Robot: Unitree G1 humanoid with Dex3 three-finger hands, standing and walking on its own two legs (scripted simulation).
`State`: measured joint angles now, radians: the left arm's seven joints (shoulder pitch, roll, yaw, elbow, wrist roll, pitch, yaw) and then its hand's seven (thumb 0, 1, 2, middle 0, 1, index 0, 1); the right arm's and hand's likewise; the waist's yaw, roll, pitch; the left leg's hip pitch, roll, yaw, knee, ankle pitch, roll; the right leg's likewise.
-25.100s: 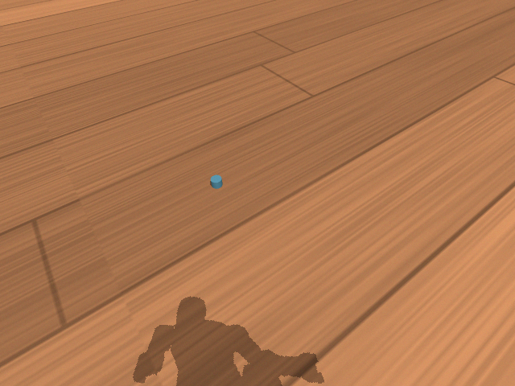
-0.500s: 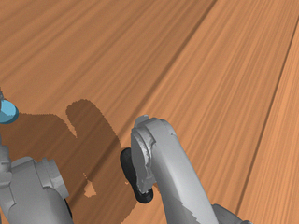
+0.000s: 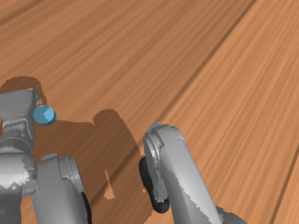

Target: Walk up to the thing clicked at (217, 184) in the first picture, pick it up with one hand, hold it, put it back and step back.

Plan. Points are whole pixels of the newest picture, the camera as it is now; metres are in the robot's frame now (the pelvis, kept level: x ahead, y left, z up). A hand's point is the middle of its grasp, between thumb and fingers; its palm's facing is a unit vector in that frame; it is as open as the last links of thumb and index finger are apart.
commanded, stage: settle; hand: left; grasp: from above
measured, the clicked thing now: (45, 115) +0.46 +0.21 -0.30
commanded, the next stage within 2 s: go down in 0.48 s
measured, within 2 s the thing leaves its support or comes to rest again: neither
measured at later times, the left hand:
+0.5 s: hand (13, 110) +0.44 +0.25 -0.14, palm faces -0.43 -0.05 -0.90, open 5.6 cm
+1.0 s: hand out of the picture +0.43 +0.27 -0.04, palm faces -0.38 -0.03 -0.92, open 10.5 cm
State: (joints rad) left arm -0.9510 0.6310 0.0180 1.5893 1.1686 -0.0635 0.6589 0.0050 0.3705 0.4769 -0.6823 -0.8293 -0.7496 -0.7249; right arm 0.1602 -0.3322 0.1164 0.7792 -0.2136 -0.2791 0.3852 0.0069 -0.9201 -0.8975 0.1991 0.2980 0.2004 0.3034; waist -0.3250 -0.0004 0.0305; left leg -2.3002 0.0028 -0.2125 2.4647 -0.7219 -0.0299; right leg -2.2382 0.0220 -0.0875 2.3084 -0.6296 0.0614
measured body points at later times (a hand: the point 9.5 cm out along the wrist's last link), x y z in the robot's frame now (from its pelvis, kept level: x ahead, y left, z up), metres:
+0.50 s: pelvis +0.00 -0.01 +0.02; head +0.22 +0.04 +0.41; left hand +0.46 +0.25 -0.09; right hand +0.08 -0.29 -0.09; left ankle +0.07 +0.13 -0.29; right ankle +0.12 -0.13 -0.29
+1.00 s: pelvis +0.00 +0.00 +0.07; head +0.19 +0.04 +0.48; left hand +0.45 +0.27 +0.01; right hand +0.09 -0.28 -0.05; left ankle +0.07 +0.13 -0.29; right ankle +0.12 -0.13 -0.29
